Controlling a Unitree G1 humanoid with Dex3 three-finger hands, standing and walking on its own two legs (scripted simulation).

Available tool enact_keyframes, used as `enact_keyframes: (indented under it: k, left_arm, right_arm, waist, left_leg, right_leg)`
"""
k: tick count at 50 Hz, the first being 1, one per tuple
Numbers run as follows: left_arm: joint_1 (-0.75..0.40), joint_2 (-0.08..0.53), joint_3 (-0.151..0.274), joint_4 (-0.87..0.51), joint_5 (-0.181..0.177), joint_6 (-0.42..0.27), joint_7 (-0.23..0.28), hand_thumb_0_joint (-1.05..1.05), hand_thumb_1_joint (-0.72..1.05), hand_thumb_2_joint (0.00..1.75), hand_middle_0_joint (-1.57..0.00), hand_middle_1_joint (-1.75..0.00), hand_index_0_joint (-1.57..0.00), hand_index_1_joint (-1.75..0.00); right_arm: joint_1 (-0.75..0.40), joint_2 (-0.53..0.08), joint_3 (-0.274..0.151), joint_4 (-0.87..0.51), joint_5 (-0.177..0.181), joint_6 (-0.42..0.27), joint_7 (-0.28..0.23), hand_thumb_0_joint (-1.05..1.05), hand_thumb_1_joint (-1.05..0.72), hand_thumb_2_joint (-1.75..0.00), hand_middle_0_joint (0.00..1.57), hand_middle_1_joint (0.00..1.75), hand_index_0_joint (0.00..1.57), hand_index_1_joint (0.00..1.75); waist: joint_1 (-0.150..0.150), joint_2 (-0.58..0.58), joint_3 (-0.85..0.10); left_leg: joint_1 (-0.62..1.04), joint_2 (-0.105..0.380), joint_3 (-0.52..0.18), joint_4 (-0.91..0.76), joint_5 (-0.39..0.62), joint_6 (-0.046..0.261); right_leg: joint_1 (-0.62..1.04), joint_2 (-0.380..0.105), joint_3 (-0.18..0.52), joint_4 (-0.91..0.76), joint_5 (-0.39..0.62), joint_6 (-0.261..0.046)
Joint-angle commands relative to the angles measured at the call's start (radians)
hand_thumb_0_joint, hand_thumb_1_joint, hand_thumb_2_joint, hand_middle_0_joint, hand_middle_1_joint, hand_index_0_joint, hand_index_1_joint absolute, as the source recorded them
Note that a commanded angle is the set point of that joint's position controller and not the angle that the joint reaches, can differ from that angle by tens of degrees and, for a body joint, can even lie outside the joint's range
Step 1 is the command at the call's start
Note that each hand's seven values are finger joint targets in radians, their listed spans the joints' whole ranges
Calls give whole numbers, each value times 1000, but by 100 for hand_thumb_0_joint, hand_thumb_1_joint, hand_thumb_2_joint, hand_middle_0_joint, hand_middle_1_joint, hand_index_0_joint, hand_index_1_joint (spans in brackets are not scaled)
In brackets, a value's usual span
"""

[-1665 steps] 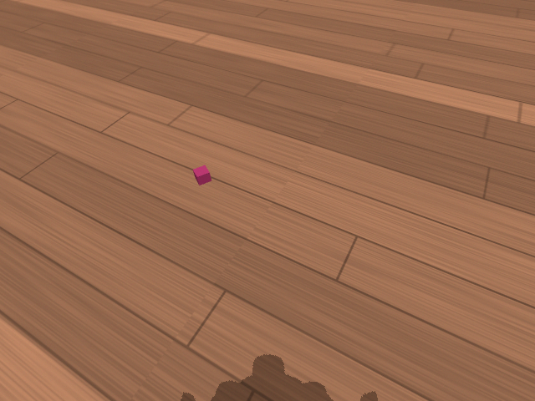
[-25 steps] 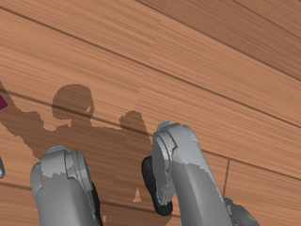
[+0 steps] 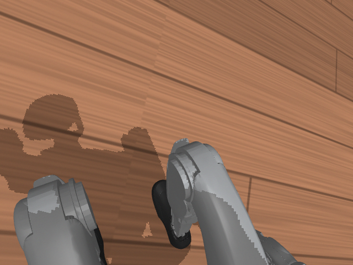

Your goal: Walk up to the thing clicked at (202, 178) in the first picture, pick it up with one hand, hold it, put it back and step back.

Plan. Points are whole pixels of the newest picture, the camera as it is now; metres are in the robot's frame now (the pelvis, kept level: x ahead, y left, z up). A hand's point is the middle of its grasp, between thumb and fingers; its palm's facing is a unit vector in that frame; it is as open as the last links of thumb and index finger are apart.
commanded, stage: rest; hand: left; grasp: from above
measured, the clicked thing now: out of the picture +0.45 +0.37 -0.25
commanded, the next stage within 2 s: open in 0.86 s
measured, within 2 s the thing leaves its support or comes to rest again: rests again in 0.72 s
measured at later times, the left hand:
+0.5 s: hand out of the picture +0.44 +0.36 -0.24, palm faces -0.34 -0.28 -0.90, open 9.3 cm
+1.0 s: hand out of the picture +0.44 +0.37 -0.24, palm faces -0.33 -0.29 -0.90, open 9.4 cm
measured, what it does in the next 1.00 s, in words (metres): stands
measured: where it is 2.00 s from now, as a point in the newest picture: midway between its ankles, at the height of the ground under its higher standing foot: (137, 244)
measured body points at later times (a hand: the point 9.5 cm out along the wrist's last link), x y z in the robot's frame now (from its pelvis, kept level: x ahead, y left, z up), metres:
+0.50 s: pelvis +0.00 +0.00 +0.00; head +0.28 +0.12 +0.33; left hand +0.46 +0.37 -0.18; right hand +0.05 -0.25 -0.06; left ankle +0.06 +0.12 -0.27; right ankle +0.11 -0.11 -0.27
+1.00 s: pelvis -0.01 +0.00 +0.00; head +0.29 +0.13 +0.32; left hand +0.46 +0.38 -0.19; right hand +0.04 -0.24 -0.05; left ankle +0.06 +0.12 -0.27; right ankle +0.11 -0.11 -0.27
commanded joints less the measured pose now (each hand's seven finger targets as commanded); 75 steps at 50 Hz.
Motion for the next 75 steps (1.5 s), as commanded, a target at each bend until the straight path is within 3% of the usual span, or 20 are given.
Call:
enact_keyframes:
  k: [1,11,13,14,16,17,18,36,39,42,43,46,47,48,53,57,62,67,73,75]
  left_arm:
    - [-264,260,-5,-108,-14,13,53,0,66,61,-105,-55,-105,-54]
    - [-279,289,-26,-86,-40,16,49,0,61,64,-101,-59,-102,-58]
    - [-279,325,5,-86,-42,13,56,0,59,62,-99,-58,-99,-57]
    - [-277,285,-28,-88,-38,13,52,0,59,62,-100,-56,-100,-55]
    - [-262,321,-1,-76,-39,13,65,0,60,62,-100,-58,-101,-57]
    - [-271,289,-35,-76,-40,12,61,0,60,62,-100,-56,-101,-55]
    - [-266,315,-10,-82,-48,12,68,0,58,63,-98,-58,-98,-57]
    - [-292,341,-46,-32,-56,15,81,0,52,63,-92,-61,-94,-60]
    - [-290,343,-55,-5,-56,16,81,0,51,63,-92,-63,-93,-61]
    - [-300,370,-33,-26,-61,16,88,0,48,64,-90,-63,-91,-62]
    - [-304,351,-56,-23,-60,16,87,0,47,65,-90,-63,-91,-62]
    - [-302,383,-29,-21,-63,21,88,0,48,64,-89,-64,-90,-62]
    - [-307,354,-58,-22,-67,22,82,0,47,64,-89,-62,-90,-61]
    - [-304,381,-39,-13,-73,19,88,0,45,64,-87,-64,-88,-63]
    - [-303,384,-59,-39,-68,20,74,0,5,60,-48,-67,-49,-66]
    - [-284,400,-41,-31,-79,19,81,0,-23,71,-35,-78,-35,-77]
    - [-283,389,-52,-41,-77,25,73,0,-36,83,-26,-85,-25,-85]
    - [-296,383,-64,-28,-76,26,64,0,-47,94,-18,-91,-16,-93]
    - [-292,379,-76,-49,-82,15,56,0,-55,100,-11,-98,-9,-100]
    - [-290,394,-59,-46,-75,18,55,0,-55,101,-9,-100,-8,-101]
  right_arm:
    - [211,-315,-77,20,-2,-19,4,0,-89,-89,20,30,20,30]
    - [192,-323,-52,8,1,-52,14,0,-89,-90,20,30,20,30]
    - [193,-340,-52,7,0,-58,16,0,-89,-90,20,30,20,30]
    - [193,-331,-47,-1,-2,-59,20,0,-89,-90,20,30,20,30]
    - [187,-338,-43,7,-2,-60,17,0,-89,-90,20,30,20,30]
    - [187,-320,-34,2,0,-64,23,0,-89,-90,20,30,20,30]
    - [193,-334,-36,7,-3,-65,23,0,-89,-90,20,30,20,30]
    - [160,-353,2,-10,0,-91,29,0,-89,-90,20,30,20,30]
    - [156,-359,8,-16,-5,-94,28,0,-90,-90,20,30,20,30]
    - [163,-368,10,-12,-3,-99,29,0,-89,-90,20,30,20,30]
    - [166,-361,16,-10,-7,-97,31,0,-90,-90,20,30,20,30]
    - [170,-378,15,-20,-6,-101,34,0,-89,-90,20,30,20,30]
    - [170,-370,18,-18,-6,-101,36,0,-90,-90,20,30,20,30]
    - [164,-382,18,-20,-4,-102,34,0,-90,-90,20,30,20,30]
    - [175,-375,23,-26,-5,-104,36,0,-89,-90,20,30,20,30]
    - [168,-376,27,-26,-5,-102,32,0,-89,-90,20,30,20,30]
    - [153,-376,25,-26,0,-96,32,0,-89,-90,20,30,20,30]
    - [161,-384,27,-41,-1,-94,35,0,-89,-90,20,30,20,30]
    - [162,-384,30,-40,-3,-99,32,0,-89,-90,20,30,20,30]
    - [178,-388,28,-35,-1,-99,31,0,-88,-90,20,30,20,30]
  waist:
    - [-19,518,-641]
    - [-31,516,-613]
    - [-32,519,-608]
    - [-42,524,-609]
    - [-36,523,-639]
    - [-42,526,-611]
    - [-38,516,-637]
    - [-62,535,-567]
    - [-80,514,-541]
    - [-68,541,-556]
    - [-77,555,-549]
    - [-88,543,-555]
    - [-94,532,-539]
    - [-88,525,-541]
    - [-91,529,-531]
    - [-82,524,-555]
    - [-85,572,-551]
    - [-103,527,-480]
    - [-100,529,-504]
    - [-101,545,-524]
  left_leg:
    - [549,19,53,-267,286,-14]
    - [532,25,39,-265,251,-12]
    - [548,30,23,-271,255,-17]
    - [552,28,29,-264,268,-16]
    - [548,30,31,-261,279,-16]
    - [526,28,40,-249,280,-11]
    - [532,29,38,-251,295,-11]
    - [541,42,6,-269,254,-19]
    - [508,42,13,-257,232,-13]
    - [546,46,0,-266,271,-22]
    - [544,45,6,-263,270,-20]
    - [557,48,-10,-266,286,-23]
    - [546,48,-1,-254,283,-19]
    - [534,49,-7,-261,275,-19]
    - [523,45,9,-256,273,-14]
    - [530,50,-1,-266,271,-17]
    - [588,56,-27,-285,304,-32]
    - [511,51,-7,-281,238,-19]
    - [542,55,-15,-282,249,-22]
    - [567,56,-23,-283,281,-25]
  right_leg:
    - [339,37,-67,-182,281,-52]
    - [349,41,-74,-190,254,-51]
    - [338,37,-82,-181,254,-49]
    - [353,40,-79,-188,267,-50]
    - [382,47,-81,-194,284,-49]
    - [389,46,-72,-198,288,-48]
    - [410,49,-77,-203,301,-46]
    - [381,54,-97,-197,262,-51]
    - [395,59,-95,-213,257,-47]
    - [383,53,-102,-195,278,-47]
    - [399,58,-99,-204,280,-48]
    - [402,54,-107,-199,292,-45]
    - [407,56,-100,-204,296,-44]
    - [402,58,-105,-205,288,-44]
    - [444,61,-95,-227,292,-43]
    - [450,63,-106,-225,290,-43]
    - [398,60,-116,-204,295,-48]
    - [407,64,-105,-229,262,-46]
    - [421,64,-109,-232,270,-44]
    - [418,59,-114,-223,290,-42]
